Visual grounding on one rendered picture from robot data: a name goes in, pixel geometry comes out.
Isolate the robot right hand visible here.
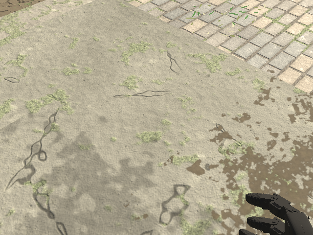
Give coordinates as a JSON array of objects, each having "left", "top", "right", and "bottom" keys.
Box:
[{"left": 239, "top": 193, "right": 313, "bottom": 235}]

